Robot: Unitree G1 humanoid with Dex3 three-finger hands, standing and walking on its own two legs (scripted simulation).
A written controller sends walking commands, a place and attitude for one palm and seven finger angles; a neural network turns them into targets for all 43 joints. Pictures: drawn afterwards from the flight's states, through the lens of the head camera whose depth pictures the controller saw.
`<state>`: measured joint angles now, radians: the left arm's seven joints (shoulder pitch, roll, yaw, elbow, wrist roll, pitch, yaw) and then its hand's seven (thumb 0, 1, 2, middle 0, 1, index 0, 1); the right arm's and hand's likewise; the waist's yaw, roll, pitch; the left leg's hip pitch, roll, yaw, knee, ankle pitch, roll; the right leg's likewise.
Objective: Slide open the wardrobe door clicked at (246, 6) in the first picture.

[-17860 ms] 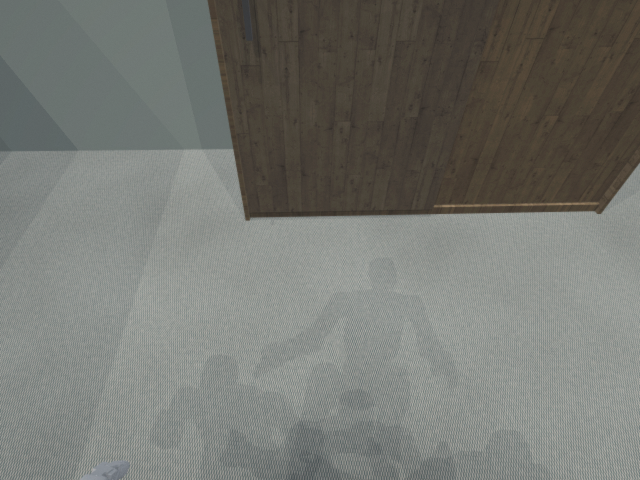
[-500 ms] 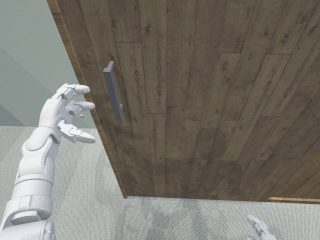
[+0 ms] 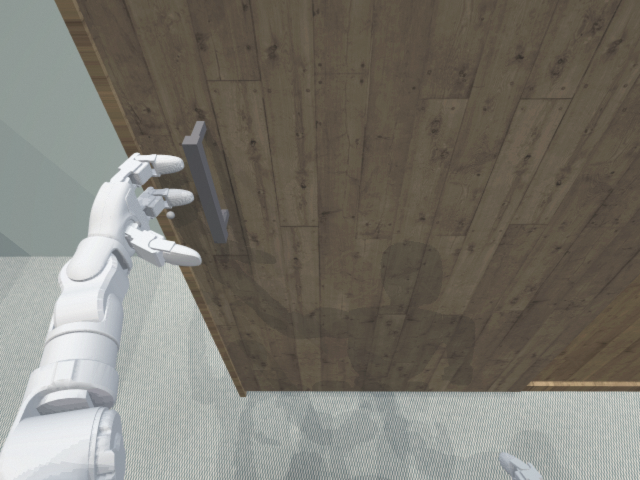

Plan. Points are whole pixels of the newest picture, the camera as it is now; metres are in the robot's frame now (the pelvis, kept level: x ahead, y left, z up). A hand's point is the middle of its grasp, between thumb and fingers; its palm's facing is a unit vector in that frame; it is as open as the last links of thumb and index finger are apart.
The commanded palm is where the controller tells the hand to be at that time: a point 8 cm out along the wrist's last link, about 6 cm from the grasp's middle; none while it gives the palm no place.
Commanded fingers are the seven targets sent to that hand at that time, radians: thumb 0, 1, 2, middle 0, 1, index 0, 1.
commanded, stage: move the hooked fingers beside the handle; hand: left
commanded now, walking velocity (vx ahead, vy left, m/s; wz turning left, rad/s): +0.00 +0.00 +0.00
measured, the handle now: (210, 186) +0.46 +0.16 +0.13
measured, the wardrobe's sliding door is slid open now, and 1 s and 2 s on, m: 0.00 0.00 0.00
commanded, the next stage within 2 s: feel for the door with the fingertips in 0.72 s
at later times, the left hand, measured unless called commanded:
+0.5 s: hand (168, 221) +0.39 +0.20 +0.14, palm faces +0.01 -1.00 -0.01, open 14.0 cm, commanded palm +0.36 +0.26 +0.13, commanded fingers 0.00 -0.50 0.30 -0.30 -1.20 -0.30 -1.20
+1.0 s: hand (178, 218) +0.40 +0.19 +0.13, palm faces -0.01 -1.00 +0.00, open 14.0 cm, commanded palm +0.37 +0.24 +0.13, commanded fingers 0.00 -0.50 0.30 -0.30 -1.20 -0.30 -1.20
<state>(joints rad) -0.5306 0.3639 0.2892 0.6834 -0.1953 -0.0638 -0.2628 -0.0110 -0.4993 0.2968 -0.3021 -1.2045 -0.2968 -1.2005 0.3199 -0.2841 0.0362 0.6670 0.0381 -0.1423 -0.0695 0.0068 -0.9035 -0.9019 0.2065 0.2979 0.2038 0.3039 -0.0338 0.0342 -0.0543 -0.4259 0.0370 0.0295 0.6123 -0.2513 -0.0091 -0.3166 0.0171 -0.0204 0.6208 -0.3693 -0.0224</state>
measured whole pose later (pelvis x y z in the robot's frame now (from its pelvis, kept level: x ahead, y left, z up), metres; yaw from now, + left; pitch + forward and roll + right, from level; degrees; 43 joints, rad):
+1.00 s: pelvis -0.01 +0.01 +0.00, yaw +0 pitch +4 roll -1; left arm -0.53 0.31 0.25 0.66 -0.20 -0.12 -0.23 -0.01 -0.50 0.30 -0.30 -1.20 -0.30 -1.20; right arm 0.33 -0.28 0.04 0.67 0.03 -0.14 -0.06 0.01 -0.90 -0.90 0.21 0.30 0.20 0.30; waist -0.03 0.03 -0.06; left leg -0.46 0.03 0.03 0.64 -0.25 0.00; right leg -0.34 0.01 -0.02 0.63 -0.36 -0.01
